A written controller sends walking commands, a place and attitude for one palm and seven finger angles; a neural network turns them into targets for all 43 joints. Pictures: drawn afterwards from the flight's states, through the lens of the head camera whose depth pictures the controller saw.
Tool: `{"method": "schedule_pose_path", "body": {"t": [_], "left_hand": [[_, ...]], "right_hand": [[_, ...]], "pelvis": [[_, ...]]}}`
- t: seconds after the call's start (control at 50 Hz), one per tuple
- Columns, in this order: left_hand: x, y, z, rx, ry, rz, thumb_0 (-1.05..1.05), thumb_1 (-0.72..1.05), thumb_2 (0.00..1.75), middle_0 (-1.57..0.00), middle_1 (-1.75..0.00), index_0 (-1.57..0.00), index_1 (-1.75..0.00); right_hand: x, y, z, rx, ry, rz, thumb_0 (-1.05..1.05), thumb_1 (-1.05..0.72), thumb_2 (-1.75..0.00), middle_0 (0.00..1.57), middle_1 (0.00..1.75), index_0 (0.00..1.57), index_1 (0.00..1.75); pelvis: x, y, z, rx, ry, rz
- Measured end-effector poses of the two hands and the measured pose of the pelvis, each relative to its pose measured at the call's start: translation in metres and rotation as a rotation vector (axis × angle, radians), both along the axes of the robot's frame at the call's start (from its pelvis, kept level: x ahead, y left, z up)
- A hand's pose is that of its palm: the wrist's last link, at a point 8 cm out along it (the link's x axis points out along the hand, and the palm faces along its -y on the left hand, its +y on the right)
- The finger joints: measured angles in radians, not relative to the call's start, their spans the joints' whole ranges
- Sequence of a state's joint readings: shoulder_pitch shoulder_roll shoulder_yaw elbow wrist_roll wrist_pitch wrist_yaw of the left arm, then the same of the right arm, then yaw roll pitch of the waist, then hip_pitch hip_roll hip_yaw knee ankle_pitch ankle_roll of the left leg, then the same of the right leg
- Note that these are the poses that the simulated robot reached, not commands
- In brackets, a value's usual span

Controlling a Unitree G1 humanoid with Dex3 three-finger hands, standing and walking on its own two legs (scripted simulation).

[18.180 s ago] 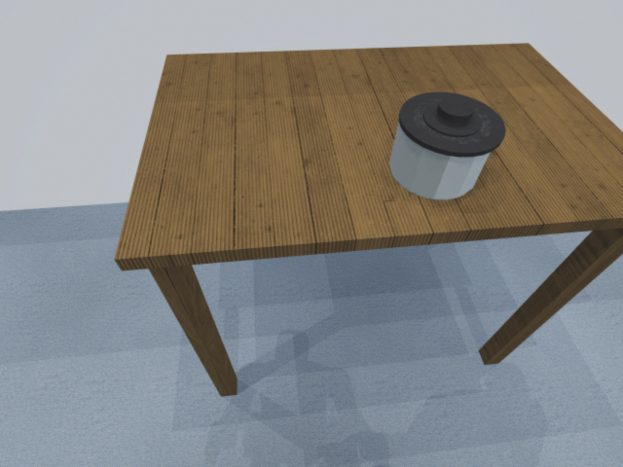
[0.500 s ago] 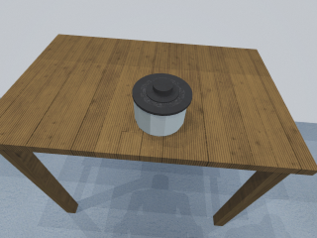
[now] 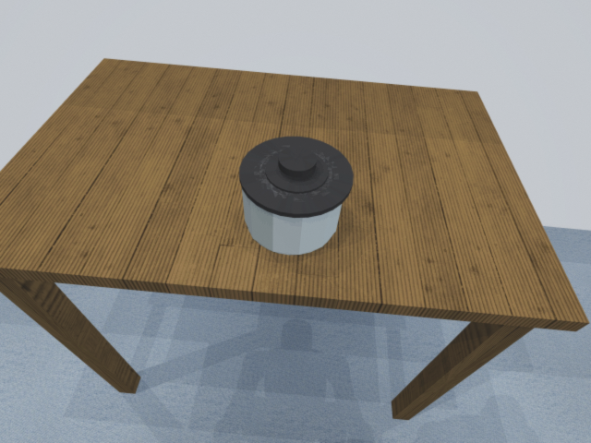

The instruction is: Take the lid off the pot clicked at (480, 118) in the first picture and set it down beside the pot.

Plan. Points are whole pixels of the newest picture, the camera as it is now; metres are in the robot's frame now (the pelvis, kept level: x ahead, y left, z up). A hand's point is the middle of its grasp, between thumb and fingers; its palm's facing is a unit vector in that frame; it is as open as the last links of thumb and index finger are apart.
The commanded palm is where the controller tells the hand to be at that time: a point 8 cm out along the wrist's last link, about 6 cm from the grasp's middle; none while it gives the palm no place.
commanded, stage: look again from close up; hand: left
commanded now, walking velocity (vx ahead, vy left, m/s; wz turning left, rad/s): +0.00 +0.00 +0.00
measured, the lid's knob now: (297, 161) +0.46 +0.04 +0.14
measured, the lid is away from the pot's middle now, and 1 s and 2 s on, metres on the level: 0.00 0.00 0.00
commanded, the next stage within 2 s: shuffle to correct the standing spot in 0.36 s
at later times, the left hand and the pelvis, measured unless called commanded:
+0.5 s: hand out of the picture -0.02 +0.14 -0.18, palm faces +0.03 -0.99 -0.14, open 7.4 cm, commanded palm none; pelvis +0.00 -0.01 +0.00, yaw +0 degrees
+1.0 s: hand out of the picture -0.03 +0.12 -0.19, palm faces +0.02 -0.99 -0.17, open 7.4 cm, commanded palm none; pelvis -0.01 -0.05 -0.01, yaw -1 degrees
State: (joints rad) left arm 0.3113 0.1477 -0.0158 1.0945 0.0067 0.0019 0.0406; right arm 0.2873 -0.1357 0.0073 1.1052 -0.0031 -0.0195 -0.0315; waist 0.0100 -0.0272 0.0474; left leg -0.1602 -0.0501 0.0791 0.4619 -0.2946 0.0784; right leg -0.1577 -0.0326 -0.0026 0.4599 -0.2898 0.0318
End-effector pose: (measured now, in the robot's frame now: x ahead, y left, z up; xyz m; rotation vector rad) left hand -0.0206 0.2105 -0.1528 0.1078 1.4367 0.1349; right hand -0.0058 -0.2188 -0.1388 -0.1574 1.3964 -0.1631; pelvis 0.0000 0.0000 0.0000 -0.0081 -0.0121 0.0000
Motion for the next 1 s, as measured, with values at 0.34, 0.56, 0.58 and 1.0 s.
{"method": "schedule_pose_path", "body": {"t": [0.34,0.56,0.58,1.0], "left_hand": [[0.0,-0.012,0.002,-0.005,0.003,0.001,0.01,0.91,0.9,-0.2,-0.3,-0.2,-0.29],[-0.008,-0.021,0.001,-0.021,0.028,0.0,0.01,0.91,0.9,-0.2,-0.3,-0.2,-0.29],[-0.009,-0.022,0.0,-0.023,0.031,0.0,0.01,0.91,0.9,-0.2,-0.3,-0.2,-0.29],[-0.01,-0.046,-0.005,0.015,0.021,-0.001,0.01,0.91,0.9,-0.2,-0.3,-0.2,-0.29]], "right_hand": [[-0.014,0.004,-0.002,0.028,0.036,-0.021,0.02,-0.92,-0.9,0.2,0.3,0.2,0.3],[-0.02,0.004,-0.002,0.032,0.049,-0.039,0.02,-0.92,-0.9,0.2,0.3,0.2,0.3],[-0.02,0.004,-0.001,0.03,0.05,-0.042,0.02,-0.92,-0.9,0.2,0.3,0.2,0.3],[-0.014,-0.051,-0.011,-0.009,0.024,-0.074,0.01,-0.91,-0.9,0.2,0.3,0.2,0.3]], "pelvis": [[0.001,-0.007,0.001,0.002,0.001,-0.003],[0.0,-0.011,0.002,0.001,0.003,-0.009],[0.0,-0.011,0.001,0.001,0.003,-0.01],[-0.013,-0.052,-0.009,-0.006,0.022,-0.011]]}}
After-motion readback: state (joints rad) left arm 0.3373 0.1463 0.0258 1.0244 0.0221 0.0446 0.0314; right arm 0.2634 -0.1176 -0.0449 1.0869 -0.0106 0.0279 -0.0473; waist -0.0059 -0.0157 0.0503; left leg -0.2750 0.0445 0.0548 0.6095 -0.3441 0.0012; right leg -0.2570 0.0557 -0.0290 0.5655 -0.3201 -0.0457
